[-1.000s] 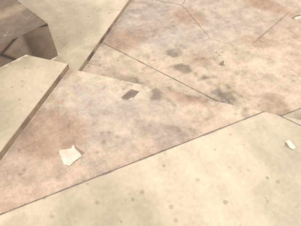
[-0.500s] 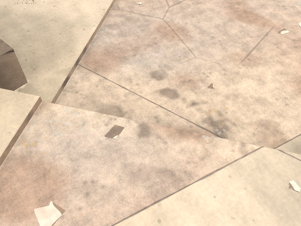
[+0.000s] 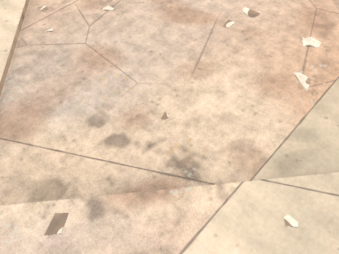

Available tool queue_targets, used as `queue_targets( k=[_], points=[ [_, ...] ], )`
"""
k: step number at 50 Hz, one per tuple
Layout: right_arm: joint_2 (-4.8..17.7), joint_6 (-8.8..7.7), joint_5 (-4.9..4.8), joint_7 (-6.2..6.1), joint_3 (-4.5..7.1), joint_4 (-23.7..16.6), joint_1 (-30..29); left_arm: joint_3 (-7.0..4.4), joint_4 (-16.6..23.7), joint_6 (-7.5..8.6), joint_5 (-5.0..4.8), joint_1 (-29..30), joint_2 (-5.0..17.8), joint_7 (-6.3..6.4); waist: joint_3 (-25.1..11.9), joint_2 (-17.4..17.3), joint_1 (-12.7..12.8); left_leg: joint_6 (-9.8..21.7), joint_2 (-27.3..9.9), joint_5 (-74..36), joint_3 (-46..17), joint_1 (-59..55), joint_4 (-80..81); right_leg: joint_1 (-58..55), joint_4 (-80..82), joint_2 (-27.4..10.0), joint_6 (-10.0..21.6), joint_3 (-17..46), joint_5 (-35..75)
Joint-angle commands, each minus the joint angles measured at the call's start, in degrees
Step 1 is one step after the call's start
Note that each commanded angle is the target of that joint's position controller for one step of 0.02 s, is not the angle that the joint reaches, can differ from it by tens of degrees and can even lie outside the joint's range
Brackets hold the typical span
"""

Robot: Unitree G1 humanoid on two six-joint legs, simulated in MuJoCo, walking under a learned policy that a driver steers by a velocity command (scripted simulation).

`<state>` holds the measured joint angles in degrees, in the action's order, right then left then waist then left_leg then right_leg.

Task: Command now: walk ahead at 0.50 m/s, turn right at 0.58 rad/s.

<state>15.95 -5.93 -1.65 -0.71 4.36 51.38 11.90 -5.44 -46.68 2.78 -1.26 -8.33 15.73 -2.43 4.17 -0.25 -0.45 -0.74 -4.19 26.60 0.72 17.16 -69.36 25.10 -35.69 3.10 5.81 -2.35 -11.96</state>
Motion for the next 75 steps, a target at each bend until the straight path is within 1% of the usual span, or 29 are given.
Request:
queue_targets(
  k=[1, 5, 11, 15, 18, 19, 20, 21, 22, 23, 24, 27, 29, 32, 36, 39, 40, 41, 42, 43, 44, 46, 50, 53, 54, 55, 57, 61, 75],
  points=[
    [7.2, -2.87, 1.21, -0.46, 1.6, -5.5, -2.9, -1.31, 2.9, 1.31, 0.27, -4.5, 6.1, 0.55, -8.7, 1.2, 1.3, 1.5, -3.1, -6.8, -5.2, 23.4, -0.2, -24.2, 19.8, -15.0, 11.1, 26.0, 7.7],
    [5.3, -0.33, 2.23, -0.46, 1.61, -6.9, -4.1, -1.42, 3.7, 1.59, 0.56, -5.7, 7.5, 2.17, -6.8, 1.2, -0.4, -1.3, -3.0, -12.8, -4.0, 18.9, 10.0, -15.6, 22.7, -12.3, 11.2, 20.1, 17.6],
    [2.6, -0.5, 1.81, 0.63, 0.2, -11.0, -15.7, -1.45, 2.8, 0.84, 0.03, -11.0, 7.8, 3.54, -3.3, 5.0, 3.8, -2.2, 2.0, -31.7, -2.9, 16.0, 34.3, -12.4, 21.8, -8.2, 7.1, 16.5, 12.2],
    [4.3, -1.36, 1.57, 1.68, 0.45, -13.5, -18.8, -1.43, 1.9, -0.21, -0.34, -14.0, 7.6, 4.04, -2.8, 5.6, 4.7, -0.7, 4.5, -31.5, -3.5, 13.1, 41.4, -16.0, 15.4, -9.4, 5.4, 20.7, 14.5],
    [6.3, -2.2, 2.22, 1.95, 1.26, -12.8, -13.4, -1.54, 3.5, -1.57, -0.06, -12.3, 7.7, 4.93, -6.0, 8.0, 1.8, 1.8, 6.2, -27.8, -2.9, 6.7, 44.4, -19.9, 5.6, -8.4, 2.9, 24.2, 23.5],
    [7.7, -2.53, 2.94, 1.76, 1.79, -12.0, -8.3, -1.23, 4.8, -1.56, -0.15, -10.1, 7.0, 4.98, -9.1, 7.3, -1.3, 3.6, 4.5, -35.0, -2.9, -1.8, 46.6, -17.9, -1.2, -5.3, 0.6, 22.7, 26.0],
    [11.3, -2.53, 4.3, 1.48, 2.52, -11.5, -0.1, -0.22, 7.3, -1.41, 0.85, -8.7, 4.3, 4.92, -17.9, 1.6, -4.4, 7.4, -6.0, -52.7, -11.2, -18.7, 41.8, -9.3, -16.8, -1.5, -2.4, 18.8, 14.7],
    [12.6, -1.34, 4.37, 1.71, 2.47, -11.0, 3.2, 0.7, 6.8, -1.22, 0.36, -22.2, 0.5, 4.62, -28.8, -16.1, 0.4, 19.2, -23.5, -67.4, -31.9, -37.7, 39.9, 6.6, -36.1, 7.1, -6.1, 14.4, -32.1],
    [10.0, -0.06, 1.99, 1.9, 2.11, -11.7, 2.2, -0.25, 5.8, -1.44, -0.25, -25.6, 7.9, 4.1, -31.0, -14.9, 0.8, 19.9, -24.6, -49.8, -38.8, -36.2, 42.3, 11.0, -43.8, 1.2, -7.1, 15.5, -29.1],
    [5.7, 1.04, 1.89, 1.28, 1.01, -13.4, -1.2, -1.26, 6.5, -2.37, -0.96, -17.9, 10.5, 4.11, -21.9, -9.7, -1.3, 17.4, -20.5, -41.2, -29.8, -29.3, 44.5, 15.0, -46.2, -0.9, -8.6, 12.8, -24.4],
    [4.2, 2.09, 2.31, 0.84, 0.26, -13.5, -4.4, -1.4, 7.6, -3.4, -0.85, -12.8, 10.7, 4.5, -15.3, -4.9, -1.1, 15.2, -17.0, -37.8, -22.2, -20.5, 46.4, 15.2, -44.4, -2.7, -9.5, 9.8, -20.3],
    [4.7, 2.91, 3.6, 0.55, 0.23, -12.7, -8.5, -1.32, 8.8, -5.83, -0.56, -12.8, 7.0, 4.97, -7.5, -7.2, 2.4, 13.5, -10.7, -35.1, -9.8, -2.5, 52.2, 6.9, -36.4, -5.4, -9.6, 6.7, -15.8],
    [6.0, 2.69, 3.6, 0.43, 0.78, -12.1, -8.4, -0.55, 9.9, -5.83, -0.25, -11.9, 4.4, 5.1, -8.4, -7.9, 2.2, 15.0, -10.8, -40.1, -6.9, -2.9, 53.3, 5.7, -29.4, -5.6, -9.7, 5.3, -14.2],
    [7.6, 3.43, 2.8, 0.21, 1.28, -11.5, -9.0, 0.25, 10.9, -5.42, 0.63, -9.5, 3.8, 4.47, -12.4, -6.2, 1.9, 16.0, -12.3, -42.3, -4.6, -4.6, 53.0, 0.7, -18.9, -6.3, -9.0, 5.0, -8.7],
    [8.6, 5.04, 1.52, 0.51, 1.21, -10.5, -8.5, 0.46, 11.7, -5.67, 0.76, -6.2, 5.0, 3.22, -11.4, -7.1, 0.8, 14.9, -12.2, -30.4, -3.3, -4.1, 53.1, -5.0, -8.4, -5.2, -7.7, 3.0, -5.8],
    [7.5, 5.74, 0.29, 0.87, 0.3, -9.1, -8.1, 0.38, 10.6, -5.52, 1.44, -7.9, 5.0, 2.6, -9.8, -6.4, 2.6, 11.0, -10.3, -19.5, -2.6, -1.1, 48.9, -14.9, 7.3, -3.2, -4.8, 0.9, 0.9],
    [5.0, 5.59, 0.56, 1.14, -0.67, -7.8, -5.5, 0.2, 11.0, -5.44, 1.98, -8.0, 6.3, 2.79, -9.4, -4.0, 2.5, 6.8, -8.1, -14.4, -1.1, 2.1, 46.1, -20.0, 12.9, -5.6, -3.1, 4.9, 6.3],
    [1.2, 5.25, 2.76, 1.77, -2.05, -8.3, -3.3, -0.36, 12.3, -5.45, 2.61, -7.5, 10.9, 3.65, -11.6, 8.5, -0.6, 1.0, -2.7, -3.4, 4.9, 6.5, 33.8, -24.2, 15.5, -18.0, 0.5, 19.8, 19.5],
    [1.9, 5.27, 2.62, 1.43, -1.83, -9.2, -3.9, 0.31, 13.1, -5.16, 3.56, -3.7, 10.6, 3.57, -9.4, 15.1, -1.1, -1.3, 1.3, 6.6, 3.2, 8.7, 29.5, -15.8, 17.5, -23.5, 9.1, 24.9, 16.6],
    [5.8, 5.77, 2.24, 0.82, -0.92, -9.2, -6.2, 0.63, 13.2, -4.24, 3.81, -2.0, 8.5, 3.15, -7.6, 12.0, 0.7, -2.0, 0.4, 6.0, 0.4, 7.3, 24.2, -12.0, 18.4, -20.9, 10.1, 23.1, 11.8],
    [6.7, 6.17, 1.81, 0.55, -0.37, -8.7, -5.6, 1.14, 12.3, -3.35, 3.75, -0.7, 7.2, 2.9, -7.1, 11.5, 0.0, -2.1, 0.6, 4.6, -0.5, 7.8, 21.8, -11.9, 18.1, -18.6, 8.5, 20.0, 11.9],
    [6.7, 7.06, 2.32, -0.2, 0.02, -6.9, -3.2, 1.37, 11.4, -2.41, 2.69, 1.5, 6.6, 2.74, -7.2, 9.7, -0.7, -2.9, 0.1, 2.1, -1.5, 7.1, 19.9, -12.4, 16.2, -16.3, 6.3, 16.2, 17.7],
    [3.6, 6.94, 1.37, 0.1, -1.06, -6.2, -2.7, 1.86, 9.3, -2.81, 2.07, 1.6, 4.7, 2.66, -9.5, 8.0, -0.5, -3.3, 0.7, -3.1, -0.4, 1.9, 29.1, -14.9, 12.3, -14.4, 6.0, 13.4, 27.1],
    [3.7, 6.71, 2.33, 0.61, -1.54, -5.2, -0.9, 2.25, 7.5, -3.13, 1.27, 0.9, 3.3, 2.67, -10.1, 6.0, -1.5, -1.8, 0.7, -22.0, -0.8, -7.5, 45.6, -13.6, 11.1, -11.5, 1.8, 12.9, 14.5],
    [6.3, 6.69, 3.06, 0.62, -1.29, -5.5, -1.0, 2.32, 6.8, -2.91, 1.77, -0.5, 2.9, 2.68, -9.5, 2.3, 0.1, -0.4, -2.5, -29.7, -4.0, -9.2, 46.0, -11.9, 9.7, -8.8, -0.7, 11.5, 5.7],
    [9.4, 6.73, 2.46, 0.69, -0.49, -4.8, -2.9, 2.08, 6.5, -2.82, 2.17, -3.0, 2.9, 2.52, -7.4, -5.2, 3.5, 1.8, -2.8, -22.8, -3.3, -4.8, 43.8, -12.2, 11.3, -5.5, -2.6, 8.3, 0.2],
    [5.2, 6.19, 2.56, 1.09, -1.43, -4.7, -3.8, 1.62, 5.8, -3.18, 2.16, 1.0, 4.6, 2.9, -4.5, -4.6, 0.8, 2.3, -1.7, -11.8, -3.8, 1.2, 46.9, -15.4, 9.3, -4.7, -4.2, 6.9, 0.2],
    [4.6, 4.97, 2.36, 0.35, -1.84, -2.8, -2.1, 1.53, 4.1, -3.68, 2.02, 0.9, 3.2, 3.58, -4.8, -2.7, 0.1, 1.0, -0.7, -13.6, -2.7, -0.5, 46.4, -15.5, 9.1, -5.2, -3.5, 7.1, 5.4],
    [3.5, 5.56, 2.0, -0.94, -2.38, 1.8, 0.0, 1.12, -5.7, -3.02, 1.46, -2.6, 3.2, 4.45, -3.5, 0.4, -0.3, 1.5, 0.9, -15.3, -1.6, -2.8, 46.2, -15.2, 10.1, -4.8, -5.1, 6.0, 7.5]
  ],
)
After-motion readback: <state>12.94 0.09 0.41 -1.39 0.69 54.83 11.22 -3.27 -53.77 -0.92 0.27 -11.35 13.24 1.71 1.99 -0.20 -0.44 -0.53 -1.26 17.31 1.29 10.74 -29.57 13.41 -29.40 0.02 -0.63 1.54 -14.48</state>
